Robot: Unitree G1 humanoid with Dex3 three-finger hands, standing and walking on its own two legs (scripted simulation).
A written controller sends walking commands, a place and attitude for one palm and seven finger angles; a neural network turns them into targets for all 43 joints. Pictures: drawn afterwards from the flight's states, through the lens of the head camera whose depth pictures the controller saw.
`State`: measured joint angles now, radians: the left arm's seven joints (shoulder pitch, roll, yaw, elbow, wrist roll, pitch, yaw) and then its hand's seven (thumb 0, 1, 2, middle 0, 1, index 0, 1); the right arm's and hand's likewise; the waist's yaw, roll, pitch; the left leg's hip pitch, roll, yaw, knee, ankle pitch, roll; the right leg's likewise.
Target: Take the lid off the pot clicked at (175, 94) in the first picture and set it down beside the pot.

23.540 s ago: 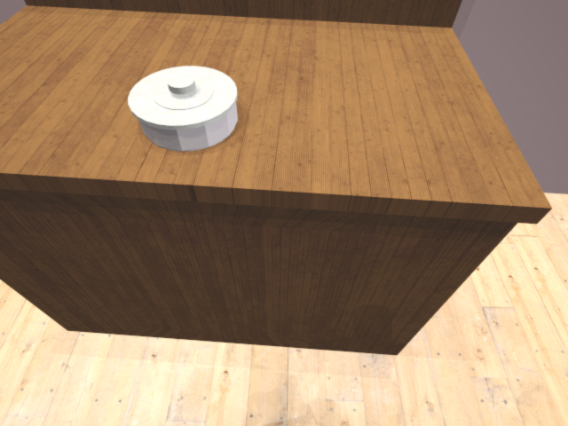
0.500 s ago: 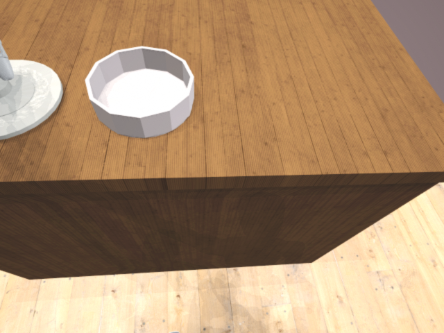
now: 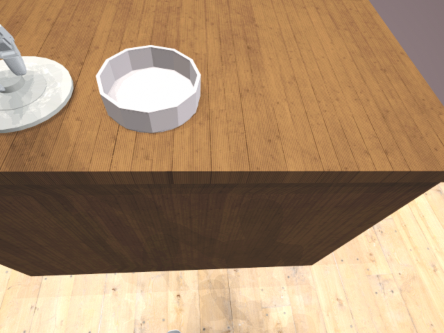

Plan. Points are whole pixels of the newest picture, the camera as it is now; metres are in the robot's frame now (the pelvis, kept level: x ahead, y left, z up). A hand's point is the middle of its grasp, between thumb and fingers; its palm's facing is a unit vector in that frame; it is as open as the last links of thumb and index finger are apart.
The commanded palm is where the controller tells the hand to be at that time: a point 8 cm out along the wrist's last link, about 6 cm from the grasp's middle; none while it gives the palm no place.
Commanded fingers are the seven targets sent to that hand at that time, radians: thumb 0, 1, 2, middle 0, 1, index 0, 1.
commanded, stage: open the fingers wide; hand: left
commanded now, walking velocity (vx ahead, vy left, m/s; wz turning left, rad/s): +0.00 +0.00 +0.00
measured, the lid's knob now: (8, 81) +0.53 +0.34 +0.13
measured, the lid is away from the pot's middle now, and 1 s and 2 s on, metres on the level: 0.23 0.23 0.23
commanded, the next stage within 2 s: raise the empty hand in 0.46 s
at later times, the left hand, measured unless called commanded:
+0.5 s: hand out of the picture +0.48 +0.33 +0.18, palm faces -0.33 -0.14 -0.93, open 9.5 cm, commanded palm +0.51 +0.33 +0.21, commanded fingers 0.00 -0.19 1.03 -0.60 -0.38 -0.60 -0.38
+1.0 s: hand out of the picture +0.49 +0.33 +0.19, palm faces -0.33 -0.12 -0.94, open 10.8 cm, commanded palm +0.51 +0.32 +0.26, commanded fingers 0.00 -0.19 1.03 -0.60 -0.38 -0.60 -0.38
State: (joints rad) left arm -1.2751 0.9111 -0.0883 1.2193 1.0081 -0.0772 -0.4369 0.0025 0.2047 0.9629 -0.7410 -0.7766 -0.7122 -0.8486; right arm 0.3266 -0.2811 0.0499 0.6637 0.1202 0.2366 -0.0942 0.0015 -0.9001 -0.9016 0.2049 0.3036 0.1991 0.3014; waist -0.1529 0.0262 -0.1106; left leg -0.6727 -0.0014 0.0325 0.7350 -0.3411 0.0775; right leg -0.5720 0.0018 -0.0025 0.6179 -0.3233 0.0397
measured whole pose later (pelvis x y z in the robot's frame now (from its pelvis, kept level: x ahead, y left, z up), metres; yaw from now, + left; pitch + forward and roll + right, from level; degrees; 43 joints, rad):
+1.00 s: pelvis +0.00 +0.01 +0.00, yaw +0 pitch +15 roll -4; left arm -1.29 0.90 -0.10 1.17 1.02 -0.06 -0.49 0.00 -0.18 1.02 -0.61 -0.39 -0.63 -0.39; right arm 0.37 -0.27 0.03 0.69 0.11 0.21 -0.08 0.00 -0.90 -0.90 0.20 0.30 0.20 0.30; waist -0.16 0.03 -0.11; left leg -0.65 -0.01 0.03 0.70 -0.32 0.08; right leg -0.54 0.00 -0.01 0.56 -0.30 0.03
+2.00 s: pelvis +0.01 -0.01 +0.02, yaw +1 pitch +14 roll -2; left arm -1.45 0.96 -0.15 1.21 1.06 0.08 -0.54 0.00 -0.19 1.02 -0.61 -0.39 -0.61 -0.38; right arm 0.33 -0.28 0.05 0.71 0.11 0.19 -0.07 0.00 -0.90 -0.90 0.20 0.30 0.20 0.30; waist -0.15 0.04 -0.08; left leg -0.53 -0.01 0.02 0.56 -0.27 0.06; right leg -0.43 0.00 -0.01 0.46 -0.27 0.03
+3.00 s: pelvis +0.02 -0.05 +0.03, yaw +0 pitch +1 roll +0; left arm -0.51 0.57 0.44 0.25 -0.05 -0.07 0.06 0.00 0.17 0.98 -0.47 -0.36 -0.47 -0.35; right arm 0.25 -0.28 0.03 0.66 0.06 0.04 -0.06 0.01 -0.90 -0.90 0.20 0.30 0.20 0.30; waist -0.01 0.05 -0.01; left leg -0.17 0.02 0.03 0.40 -0.24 0.01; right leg -0.11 0.03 0.01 0.34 -0.25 -0.02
